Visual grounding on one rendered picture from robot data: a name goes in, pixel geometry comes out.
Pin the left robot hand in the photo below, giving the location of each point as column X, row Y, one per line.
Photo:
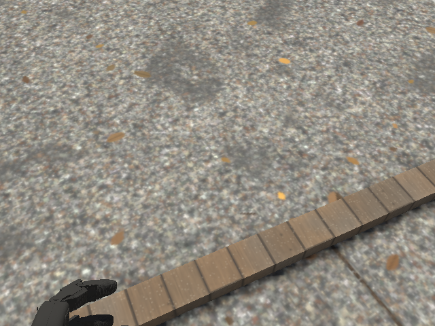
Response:
column 55, row 312

